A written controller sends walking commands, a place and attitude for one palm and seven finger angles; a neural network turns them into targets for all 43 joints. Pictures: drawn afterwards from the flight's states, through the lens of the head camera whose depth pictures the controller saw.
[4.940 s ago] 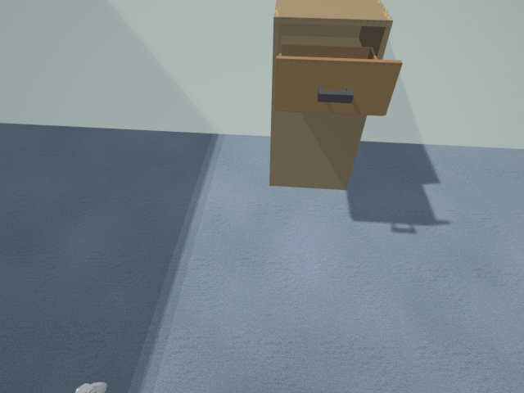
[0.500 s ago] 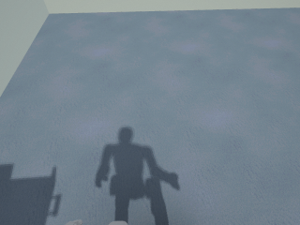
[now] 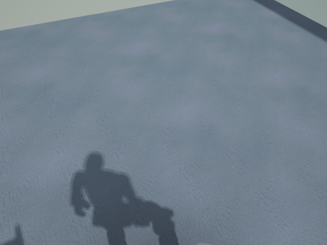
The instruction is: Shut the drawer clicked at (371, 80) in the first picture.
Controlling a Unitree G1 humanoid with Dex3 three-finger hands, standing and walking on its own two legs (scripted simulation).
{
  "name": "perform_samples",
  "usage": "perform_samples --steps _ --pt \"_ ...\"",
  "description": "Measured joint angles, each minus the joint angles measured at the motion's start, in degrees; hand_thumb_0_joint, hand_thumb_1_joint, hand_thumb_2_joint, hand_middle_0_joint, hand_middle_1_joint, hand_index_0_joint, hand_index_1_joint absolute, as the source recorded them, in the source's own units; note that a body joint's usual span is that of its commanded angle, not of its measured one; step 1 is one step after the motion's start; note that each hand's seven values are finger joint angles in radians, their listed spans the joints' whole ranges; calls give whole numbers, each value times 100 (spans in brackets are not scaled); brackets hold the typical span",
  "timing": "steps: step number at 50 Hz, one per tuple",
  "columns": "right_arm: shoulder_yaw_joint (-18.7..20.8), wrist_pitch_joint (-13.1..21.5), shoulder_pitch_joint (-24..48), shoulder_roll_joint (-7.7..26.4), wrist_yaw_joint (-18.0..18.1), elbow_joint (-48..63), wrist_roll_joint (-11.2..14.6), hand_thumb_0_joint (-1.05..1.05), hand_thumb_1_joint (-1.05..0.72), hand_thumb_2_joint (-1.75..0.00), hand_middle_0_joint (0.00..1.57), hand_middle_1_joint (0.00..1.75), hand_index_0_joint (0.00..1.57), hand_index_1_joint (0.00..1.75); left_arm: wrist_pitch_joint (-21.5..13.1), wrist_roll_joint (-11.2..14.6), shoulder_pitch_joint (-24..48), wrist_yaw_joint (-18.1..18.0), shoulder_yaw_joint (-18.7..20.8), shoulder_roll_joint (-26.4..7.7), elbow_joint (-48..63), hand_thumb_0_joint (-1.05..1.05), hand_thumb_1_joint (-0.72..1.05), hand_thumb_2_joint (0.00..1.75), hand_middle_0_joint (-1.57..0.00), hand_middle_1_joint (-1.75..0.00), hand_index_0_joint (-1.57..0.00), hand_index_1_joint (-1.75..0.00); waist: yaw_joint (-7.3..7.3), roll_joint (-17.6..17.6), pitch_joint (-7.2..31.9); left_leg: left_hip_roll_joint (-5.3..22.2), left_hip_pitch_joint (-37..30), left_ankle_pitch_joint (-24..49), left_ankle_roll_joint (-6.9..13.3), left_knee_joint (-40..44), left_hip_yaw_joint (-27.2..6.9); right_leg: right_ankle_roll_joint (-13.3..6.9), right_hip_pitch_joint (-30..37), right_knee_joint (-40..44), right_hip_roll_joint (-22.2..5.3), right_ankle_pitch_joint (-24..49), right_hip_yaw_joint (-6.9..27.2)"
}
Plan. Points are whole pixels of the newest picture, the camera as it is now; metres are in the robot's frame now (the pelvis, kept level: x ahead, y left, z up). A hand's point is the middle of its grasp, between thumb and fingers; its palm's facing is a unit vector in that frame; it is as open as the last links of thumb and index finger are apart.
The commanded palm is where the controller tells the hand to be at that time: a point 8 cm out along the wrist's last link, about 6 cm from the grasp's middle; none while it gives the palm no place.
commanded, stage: walk to a spot facing it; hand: left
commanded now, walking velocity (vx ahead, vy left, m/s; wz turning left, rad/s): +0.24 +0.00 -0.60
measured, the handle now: out of the picture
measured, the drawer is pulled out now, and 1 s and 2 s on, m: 0.30 0.30 0.30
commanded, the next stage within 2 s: turn to face it in 1.12 s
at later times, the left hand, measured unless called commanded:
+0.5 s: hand out of the picture +0.09 +0.15 -0.16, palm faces -0.11 -0.98 -0.19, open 7.4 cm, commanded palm none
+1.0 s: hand (122, 166) +0.38 +0.16 -0.16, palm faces -0.42 -0.88 -0.21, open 7.4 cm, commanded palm none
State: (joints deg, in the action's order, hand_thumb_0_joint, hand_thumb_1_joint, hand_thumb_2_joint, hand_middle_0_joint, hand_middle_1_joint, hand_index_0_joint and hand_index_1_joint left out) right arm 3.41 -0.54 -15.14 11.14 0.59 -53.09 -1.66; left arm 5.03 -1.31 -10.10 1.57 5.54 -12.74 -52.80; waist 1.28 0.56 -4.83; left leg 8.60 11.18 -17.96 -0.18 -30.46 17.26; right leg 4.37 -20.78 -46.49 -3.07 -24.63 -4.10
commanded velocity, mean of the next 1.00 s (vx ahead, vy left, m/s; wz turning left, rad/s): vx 0.16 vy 0.00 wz -0.49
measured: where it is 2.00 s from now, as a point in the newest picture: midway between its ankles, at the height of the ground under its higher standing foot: outside the picture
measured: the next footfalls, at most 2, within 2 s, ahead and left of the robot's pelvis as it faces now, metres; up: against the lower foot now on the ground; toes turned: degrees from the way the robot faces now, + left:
right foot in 0.06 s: +0.03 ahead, -0.13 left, +0.00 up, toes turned -9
left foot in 0.62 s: +0.27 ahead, +0.07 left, +0.00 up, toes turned -10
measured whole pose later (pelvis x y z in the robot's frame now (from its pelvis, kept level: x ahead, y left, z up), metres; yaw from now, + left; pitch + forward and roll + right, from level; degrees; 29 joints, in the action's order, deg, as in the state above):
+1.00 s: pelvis +0.20 +0.01 +0.01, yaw -30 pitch -1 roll -1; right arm 2.9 1.6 -17.2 9.8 1.6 -56.6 -1.3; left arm 3.9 -1.9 -11.0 0.6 6.9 -13.6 -54.2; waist 0.3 -1.9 -2.8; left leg 5.0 8.7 -15.5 3.3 -25.6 19.0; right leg 4.5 -31.7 -63.7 -4.7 -14.6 -2.6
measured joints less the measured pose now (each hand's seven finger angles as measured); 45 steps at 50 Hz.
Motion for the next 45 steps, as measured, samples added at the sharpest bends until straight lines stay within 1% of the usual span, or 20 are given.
perform_samples --steps 2,3,4,5,6,8,10,14,18,23,27,29,30,31,33,34,35,37,40,45 --pt "48 -23 -72 93 -19 -57 4 0 -90 -90 20 30 20 30 -75 4 77 -3 -34 51 65 0 91 90 -20 -30 -20 -29 34 90 -2 124 85 -142 -99 -283 126 -105 283 662 63 312 -106" --pt "63 -35 -146 141 -33 -70 18 0 -90 -90 20 30 20 30 -141 -1 84 1 -59 52 114 0 91 90 -20 -30 -20 -29 41 116 39 194 177 -267 -163 -532 169 -219 492 1129 85 532 -155" --pt "84 -76 -173 213 -44 -111 32 0 -90 -90 20 30 20 30 -230 -16 120 -20 -80 93 115 0 91 90 -20 -30 -20 -29 34 226 46 285 349 -597 -238 -963 41 -406 494 1170 176 503 -173" --pt "98 -155 -175 274 -41 -158 29 0 -90 -90 20 30 20 30 -290 -3 142 -47 -114 135 121 0 91 90 -20 -30 -20 -29 38 312 49 252 584 -996 -291 -1516 -281 -547 451 1067 247 462 -165" --pt "106 -233 -179 317 -39 -194 23 0 -90 -90 20 30 20 30 -330 18 134 -71 -145 171 136 0 91 90 -20 -30 -20 -29 53 360 64 151 830 -1185 -313 -2071 -619 -638 469 1048 287 450 -158" --pt "106 -310 -158 346 -67 -258 6 0 -90 -90 19 30 20 30 -408 45 26 -116 -160 213 153 0 91 90 -20 -30 -20 -29 21 343 134 -19 1237 -1003 -335 -2913 -1030 -714 617 1268 344 548 -72" --pt "109 -282 -92 342 -118 -263 -22 1 -90 -90 19 30 20 30 -473 62 -136 -151 -166 230 114 0 91 90 -20 -30 -21 -29 -12 282 204 -72 1532 -491 -386 -3291 -1229 -735 826 1637 409 733 62" --pt "117 -138 75 321 -162 -149 -44 1 -91 -90 19 30 20 30 -585 57 -476 -126 -213 265 -64 0 90 90 -20 -30 -21 -29 -13 199 315 -56 1899 201 -508 -3225 -1440 -786 1182 2230 512 983 295" --pt "114 -65 228 304 -170 -90 -45 0 -90 -90 19 30 20 30 -668 37 -782 -106 -251 349 -242 0 90 90 -21 -30 -21 -30 -75 187 375 -58 2085 506 -555 -2921 -1565 -790 1449 2527 606 1027 449" --pt "85 -38 415 252 -180 -76 -24 0 -90 -90 19 30 20 30 -721 -2 -1132 -135 -280 449 -458 0 90 90 -21 -30 -21 -30 -238 163 401 -153 2093 537 -522 -2359 -1546 -728 1737 2697 668 911 606" --pt "33 18 606 144 -187 -25 14 0 -90 -90 19 30 20 30 -705 -36 -1361 -177 -282 461 -636 0 90 90 -21 -30 -21 -30 -404 58 362 -326 1813 311 -427 -1575 -1453 -599 1915 2662 627 691 788" --pt "-5 92 690 68 -182 26 36 0 -90 -90 19 30 20 30 -673 -41 -1448 -189 -260 432 -720 0 90 90 -21 -30 -21 -30 -469 -29 333 -442 1526 262 -359 -1016 -1394 -505 1957 2508 579 494 897" --pt "-34 155 719 31 -170 65 41 0 -90 -90 19 30 20 30 -655 -33 -1497 -192 -240 412 -754 0 90 90 -21 -30 -21 -30 -488 -80 320 -506 1307 375 -327 -625 -1359 -449 1930 2318 553 338 967" --pt "-73 243 742 4 -148 114 37 0 -90 -90 19 30 20 30 -635 -11 -1548 -190 -214 395 -778 0 90 90 -21 -30 -21 -30 -490 -117 305 -536 1102 604 -216 -291 -1315 -426 1814 1952 553 127 1046" --pt "-143 379 810 -99 -101 159 9 0 -90 -90 19 30 20 30 -535 39 -1454 -169 -152 320 -865 0 90 90 -21 -30 -21 -30 -496 -249 193 -541 1075 553 145 -552 -1097 -455 1208 371 516 -326 997" --pt "-183 384 801 -144 -92 179 6 0 -90 -90 20 30 20 30 -485 35 -1400 -160 -128 282 -878 0 90 90 -21 -30 -21 -29 -502 -278 163 -504 992 419 243 -603 -979 -458 863 -428 498 -408 896" --pt "-212 381 768 -194 -78 183 4 0 -90 -90 20 30 20 30 -450 17 -1340 -148 -101 240 -878 0 90 90 -21 -30 -21 -29 -488 -298 154 -473 874 330 297 -552 -874 -444 539 -1073 457 -340 765" --pt "-247 381 642 -291 -32 150 9 0 -90 -90 20 30 20 30 -398 -18 -1170 -104 -35 139 -830 0 91 90 -20 -30 -20 -29 -427 -325 143 -449 605 345 310 -267 -713 -382 -6 -1853 319 9 504" --pt "-206 391 406 -379 66 20 72 -1 -91 -90 20 30 20 30 -340 -22 -873 -85 53 12 -631 0 91 90 -20 -30 -20 -29 -366 -326 136 -447 259 460 330 200 -505 -248 -615 -2235 146 496 318" --pt "-78 322 93 -187 130 -177 72 -2 -94 -90 20 30 20 30 -227 -38 -461 -110 147 -86 -330 0 91 90 -20 -30 -20 -29 -234 -275 205 -422 -77 428 380 518 -151 -75 -1135 -2259 -19 936 259"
